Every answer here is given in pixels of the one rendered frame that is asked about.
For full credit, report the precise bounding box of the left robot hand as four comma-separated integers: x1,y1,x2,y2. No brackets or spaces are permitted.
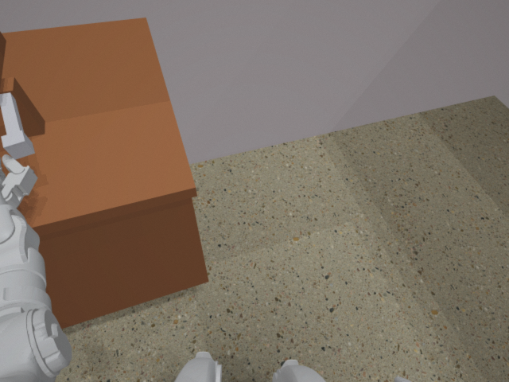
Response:
0,154,38,208

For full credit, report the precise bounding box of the left robot shin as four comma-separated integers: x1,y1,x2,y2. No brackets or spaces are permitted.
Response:
195,352,212,359

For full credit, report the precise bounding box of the tap lever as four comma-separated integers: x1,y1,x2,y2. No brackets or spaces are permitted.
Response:
0,92,35,160

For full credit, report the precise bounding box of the left robot upper arm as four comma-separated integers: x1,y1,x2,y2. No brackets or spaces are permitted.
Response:
0,308,72,382

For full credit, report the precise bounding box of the robot left forearm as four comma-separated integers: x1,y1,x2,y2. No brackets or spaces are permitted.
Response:
0,205,52,322

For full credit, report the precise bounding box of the counter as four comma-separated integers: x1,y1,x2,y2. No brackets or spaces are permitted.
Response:
0,18,209,329

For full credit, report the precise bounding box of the robot right thigh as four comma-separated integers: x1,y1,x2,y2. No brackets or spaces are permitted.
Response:
272,365,326,382

